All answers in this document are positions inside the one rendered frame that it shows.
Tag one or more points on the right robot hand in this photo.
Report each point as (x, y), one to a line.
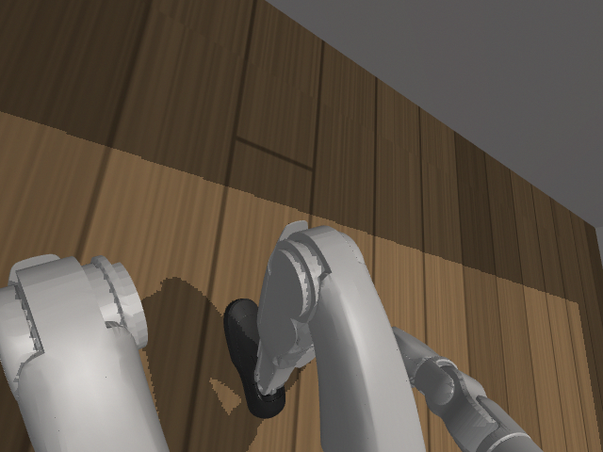
(413, 352)

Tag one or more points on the right robot foot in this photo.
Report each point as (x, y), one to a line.
(242, 337)

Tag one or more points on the right robot arm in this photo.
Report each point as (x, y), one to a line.
(475, 422)

